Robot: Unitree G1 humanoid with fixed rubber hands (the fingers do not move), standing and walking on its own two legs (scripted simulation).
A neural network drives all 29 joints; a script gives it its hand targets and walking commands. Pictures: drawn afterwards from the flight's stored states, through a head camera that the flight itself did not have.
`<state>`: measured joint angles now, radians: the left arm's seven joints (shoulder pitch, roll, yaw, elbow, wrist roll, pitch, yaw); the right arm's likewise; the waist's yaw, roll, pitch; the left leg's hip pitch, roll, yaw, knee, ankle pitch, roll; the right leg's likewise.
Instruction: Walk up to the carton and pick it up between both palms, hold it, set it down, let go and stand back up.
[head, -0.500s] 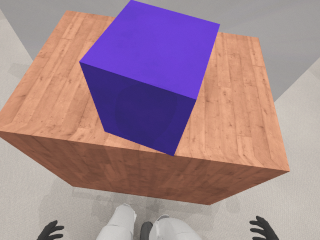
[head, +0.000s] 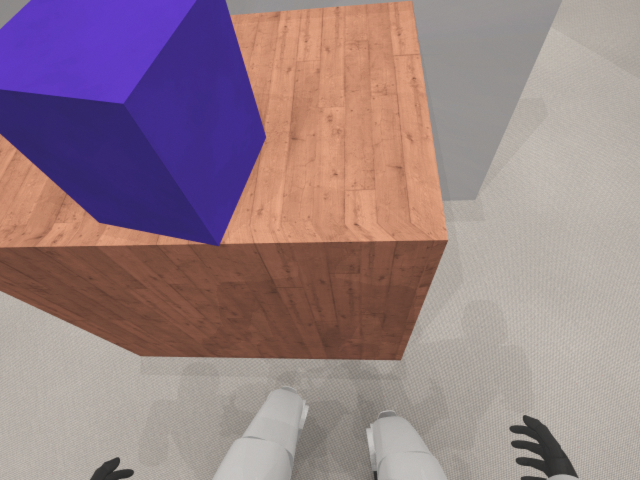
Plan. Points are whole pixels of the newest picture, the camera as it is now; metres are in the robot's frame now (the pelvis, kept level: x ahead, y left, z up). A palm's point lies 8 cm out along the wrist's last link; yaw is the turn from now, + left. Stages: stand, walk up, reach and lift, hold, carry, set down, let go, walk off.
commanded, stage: walk up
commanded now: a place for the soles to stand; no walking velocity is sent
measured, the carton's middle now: (148, 117) +0.53 +0.24 +0.11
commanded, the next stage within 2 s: none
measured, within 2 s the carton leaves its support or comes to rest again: neither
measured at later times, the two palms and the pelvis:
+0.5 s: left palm out of the picture -0.10 +0.44 -0.14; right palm out of the picture -0.05 -0.18 -0.16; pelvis -0.16 +0.12 -0.04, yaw +7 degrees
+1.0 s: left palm out of the picture -0.33 +0.54 -0.09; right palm out of the picture -0.23 -0.12 -0.03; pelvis -0.32 +0.19 +0.04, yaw +2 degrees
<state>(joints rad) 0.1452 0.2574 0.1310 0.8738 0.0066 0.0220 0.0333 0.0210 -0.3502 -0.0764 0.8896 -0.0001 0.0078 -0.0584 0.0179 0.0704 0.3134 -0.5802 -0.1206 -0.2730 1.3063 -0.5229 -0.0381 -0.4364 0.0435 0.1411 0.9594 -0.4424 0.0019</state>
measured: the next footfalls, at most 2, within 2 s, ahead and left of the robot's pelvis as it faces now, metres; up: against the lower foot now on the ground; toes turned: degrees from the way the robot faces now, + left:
left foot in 0.50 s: -0.10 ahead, +0.27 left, +0.00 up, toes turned -8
right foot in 1.06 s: -0.30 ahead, +0.05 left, +0.00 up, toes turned +5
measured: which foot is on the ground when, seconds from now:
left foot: up 0.00-0.48, down 0.50-1.00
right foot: down 0.00-0.52, up 0.54-1.00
